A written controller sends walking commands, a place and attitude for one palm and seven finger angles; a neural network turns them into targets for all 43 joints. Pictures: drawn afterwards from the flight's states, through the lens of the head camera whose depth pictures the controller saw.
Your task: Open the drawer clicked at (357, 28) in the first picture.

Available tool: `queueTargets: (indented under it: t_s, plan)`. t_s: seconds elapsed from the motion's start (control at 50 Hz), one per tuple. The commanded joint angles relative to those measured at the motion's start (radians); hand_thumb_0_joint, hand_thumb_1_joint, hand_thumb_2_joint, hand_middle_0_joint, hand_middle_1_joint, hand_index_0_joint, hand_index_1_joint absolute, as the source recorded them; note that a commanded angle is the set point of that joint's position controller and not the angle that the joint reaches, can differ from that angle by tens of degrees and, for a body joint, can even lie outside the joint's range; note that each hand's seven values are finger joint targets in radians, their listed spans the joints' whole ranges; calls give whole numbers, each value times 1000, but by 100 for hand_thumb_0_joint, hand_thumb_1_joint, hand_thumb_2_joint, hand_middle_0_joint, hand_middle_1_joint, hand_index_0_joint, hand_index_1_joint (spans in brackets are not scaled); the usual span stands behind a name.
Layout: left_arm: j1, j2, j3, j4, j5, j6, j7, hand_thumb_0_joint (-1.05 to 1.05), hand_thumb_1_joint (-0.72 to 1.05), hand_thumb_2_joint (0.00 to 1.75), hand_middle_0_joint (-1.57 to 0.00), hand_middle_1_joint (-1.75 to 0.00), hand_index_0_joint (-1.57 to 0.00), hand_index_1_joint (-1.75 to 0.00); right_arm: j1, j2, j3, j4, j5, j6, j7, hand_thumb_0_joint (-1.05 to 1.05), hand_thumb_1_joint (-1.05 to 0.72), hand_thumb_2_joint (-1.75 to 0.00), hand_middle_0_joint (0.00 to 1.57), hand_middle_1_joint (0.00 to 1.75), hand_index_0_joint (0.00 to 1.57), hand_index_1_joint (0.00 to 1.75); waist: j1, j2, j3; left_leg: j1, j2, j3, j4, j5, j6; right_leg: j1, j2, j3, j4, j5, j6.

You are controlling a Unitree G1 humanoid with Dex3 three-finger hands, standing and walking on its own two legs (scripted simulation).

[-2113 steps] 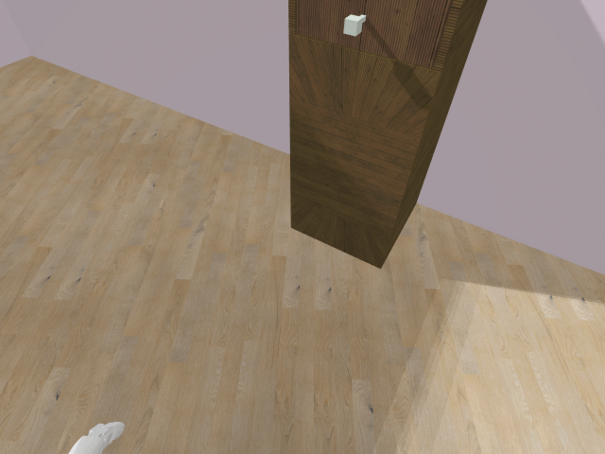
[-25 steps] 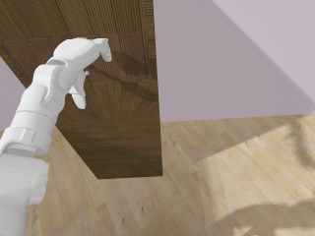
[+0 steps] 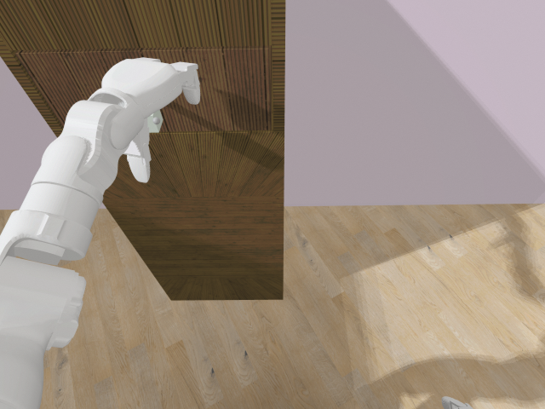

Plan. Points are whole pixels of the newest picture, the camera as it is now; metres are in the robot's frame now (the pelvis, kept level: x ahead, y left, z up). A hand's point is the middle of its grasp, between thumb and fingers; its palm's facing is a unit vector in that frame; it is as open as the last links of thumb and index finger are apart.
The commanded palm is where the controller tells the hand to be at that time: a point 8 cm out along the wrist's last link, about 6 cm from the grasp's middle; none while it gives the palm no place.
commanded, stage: move the hooked fingers above the handle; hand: left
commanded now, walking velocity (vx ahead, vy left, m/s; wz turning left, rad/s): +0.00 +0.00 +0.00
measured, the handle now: (150, 110) +0.53 +0.22 +0.14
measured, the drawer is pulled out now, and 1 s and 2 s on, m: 0.00 0.00 0.00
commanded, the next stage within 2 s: lift the fingers back up to retry in 1.20 s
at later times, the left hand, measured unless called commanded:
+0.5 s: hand (131, 86) +0.49 +0.21 +0.22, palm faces -0.10 +0.01 -1.00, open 13.8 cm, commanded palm +0.47 +0.24 +0.26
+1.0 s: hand (132, 69) +0.50 +0.21 +0.23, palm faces +0.06 +0.00 -1.00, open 13.4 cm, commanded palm +0.47 +0.24 +0.26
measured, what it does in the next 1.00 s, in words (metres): stands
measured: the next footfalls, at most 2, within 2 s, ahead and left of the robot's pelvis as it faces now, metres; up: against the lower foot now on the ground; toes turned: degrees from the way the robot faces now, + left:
none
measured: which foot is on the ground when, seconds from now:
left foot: down 0.00-1.00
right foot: down 0.00-1.00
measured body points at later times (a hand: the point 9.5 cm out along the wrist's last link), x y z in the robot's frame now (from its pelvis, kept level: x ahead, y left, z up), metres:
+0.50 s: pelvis -0.01 -0.01 +0.00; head +0.03 -0.04 +0.45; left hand +0.49 +0.21 +0.27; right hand +0.04 -0.29 -0.13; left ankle -0.01 +0.10 -0.74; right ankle -0.02 -0.12 -0.74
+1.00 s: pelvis +0.00 +0.00 +0.00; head +0.04 -0.03 +0.45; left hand +0.49 +0.21 +0.29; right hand +0.09 -0.25 -0.14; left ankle -0.01 +0.11 -0.74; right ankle -0.02 -0.12 -0.74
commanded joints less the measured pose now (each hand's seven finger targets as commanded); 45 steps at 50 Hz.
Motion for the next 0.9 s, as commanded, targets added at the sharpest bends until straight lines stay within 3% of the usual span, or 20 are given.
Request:
queueTargets:
  t_s: [0.0,0.02,0.08,0.14,0.16,0.22,0.26,0.32,0.36,0.46,0.48,0.5,0.52,0.6,0.62,0.68,0.72,0.78,0.8,0.88]
  plan:
    - [-688,403,329,-121,3,-20,210,0,-50,30,-30,-120,-30,-120,35,-101,-22,-67,-16,-43,7,0,-90,-90,20,30,20,30,-2,59,-431,232,-14,-46,1,453,-4,48,59,7,-11,292,-51]
    - [-668,429,355,-64,8,9,247,0,-50,30,-30,-120,-30,-120,26,-104,-17,-59,-18,-40,12,0,-90,-90,20,30,20,30,10,33,-431,187,-15,-32,-4,442,-4,84,57,9,-15,307,-49]
    - [-571,390,274,146,60,142,300,0,-50,30,-30,-120,-30,-120,-6,-115,-1,-50,-8,-15,24,0,-90,-90,20,30,20,30,16,-27,-350,78,-9,7,-33,341,-10,110,48,14,-25,286,-40]
    - [-530,400,239,293,129,276,265,0,-50,30,-30,-120,-30,-120,-12,-136,2,-60,-5,12,28,0,-90,-90,20,30,20,30,24,-62,-408,55,-4,27,-44,345,-7,173,38,26,-24,333,-32]
    - [-532,402,225,305,141,296,232,0,-50,30,-30,-120,-30,-120,-8,-142,0,-70,-2,24,25,0,-90,-90,20,30,20,30,14,-98,-416,49,-7,29,-44,331,0,184,36,30,-28,344,-26]
    - [-507,437,232,347,153,311,169,0,-50,30,-30,-120,-30,-120,-29,-149,6,-86,11,48,1,0,-90,-90,20,30,20,30,5,-202,-342,5,-9,42,-64,238,15,192,27,38,-57,287,-15]
    - [-478,431,206,387,147,306,130,0,-50,30,-30,-120,-30,-120,-38,-151,15,-101,20,50,-18,0,-90,-90,20,30,20,30,-9,-243,-258,-24,-6,46,-77,149,23,161,18,44,-76,219,-7]
    - [-477,462,203,392,148,256,72,0,-50,30,-30,-120,-30,-120,-44,-160,16,-117,28,42,-42,0,-90,-90,20,30,20,30,-30,-262,-217,-44,-2,46,-74,82,28,140,10,61,-91,158,-2]
    - [-412,483,224,395,147,212,49,0,-50,30,-30,-120,-30,-120,-29,-153,17,-132,29,40,-48,0,-90,-90,20,30,20,30,-22,-231,-211,-51,-3,45,-65,68,30,134,11,68,-80,149,-3]
    - [-415,478,243,306,122,107,34,0,-50,30,-30,-120,-30,-120,4,-152,3,-151,26,22,-46,0,-90,-90,20,30,20,30,-29,-166,-203,-57,0,37,-41,54,26,93,14,77,-69,131,-6]
    - [-443,493,263,237,116,70,38,0,-50,30,-30,-120,-30,-120,13,-150,-4,-154,22,16,-46,0,-90,-90,20,30,20,30,-28,-129,-259,-35,-1,37,-28,79,29,103,15,83,-56,160,-7]
    - [-496,473,255,153,107,28,44,0,-50,30,-30,-120,-30,-120,27,-142,-12,-159,15,9,-45,0,-90,-90,20,30,20,30,-30,-68,-325,4,-3,35,-18,118,32,113,17,85,-43,200,-9]
    - [-550,425,228,72,91,-11,51,0,-50,30,-30,-120,-30,-120,39,-133,-23,-157,12,1,-42,0,-90,-90,20,30,20,30,-49,-56,-364,36,-3,30,-4,142,37,108,20,86,-43,219,-10]
    - [-757,425,263,-272,47,-133,130,0,-50,30,-30,-120,-30,-120,116,-126,-72,-111,-14,-30,-32,0,-90,-90,20,30,20,30,-65,184,-601,304,-8,-6,65,387,36,24,52,69,-8,323,-33]
    - [-787,380,227,-304,28,-133,152,0,-50,30,-30,-120,-30,-120,127,-127,-75,-92,-21,-40,-25,0,-90,-90,20,30,20,30,-82,176,-616,339,-6,-13,84,443,34,0,55,64,-9,341,-33]
    - [-743,333,224,-234,5,-77,201,0,-50,30,-30,-120,-30,-120,148,-129,-80,-45,-18,-48,3,0,-90,-90,20,30,20,30,-77,212,-569,384,3,-36,89,545,11,-67,68,31,-8,328,-40]
    - [-728,328,230,-134,-1,-17,222,0,-50,30,-30,-120,-30,-120,139,-138,-76,-22,-18,-41,20,0,-90,-90,20,30,20,30,-74,165,-526,329,-2,-29,82,551,4,-46,72,19,-11,356,-44]
    - [-598,326,234,147,25,124,234,0,-50,30,-30,-120,-30,-120,100,-143,-46,-6,-8,-15,40,0,-90,-90,20,30,20,30,-44,52,-355,139,-6,-17,28,425,-1,-10,70,-3,-6,333,-45]
    - [-565,302,201,213,41,172,224,0,-50,30,-30,-120,-30,-120,84,-145,-37,-12,-4,-6,43,0,-90,-90,20,30,20,30,-37,25,-314,103,-4,-11,13,394,-3,-10,67,-6,-8,314,-44]
    - [-510,337,193,234,125,246,164,0,-50,30,-30,-120,-30,-120,42,-148,-18,-61,-3,31,44,0,-90,-90,20,30,20,30,-12,-81,-345,72,-1,8,1,390,8,72,53,8,-6,359,-38]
